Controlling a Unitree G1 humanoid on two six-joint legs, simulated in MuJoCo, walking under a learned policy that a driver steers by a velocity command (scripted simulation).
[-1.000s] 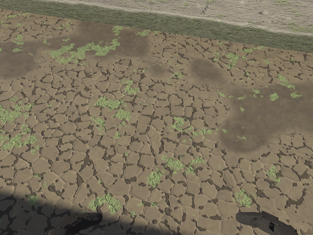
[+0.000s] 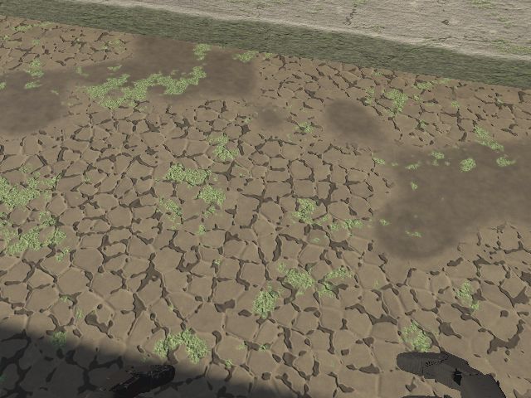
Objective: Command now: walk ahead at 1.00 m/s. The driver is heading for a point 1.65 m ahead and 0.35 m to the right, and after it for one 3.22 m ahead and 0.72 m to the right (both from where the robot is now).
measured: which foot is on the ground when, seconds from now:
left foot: down 0.00-1.00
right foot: down 0.00-1.00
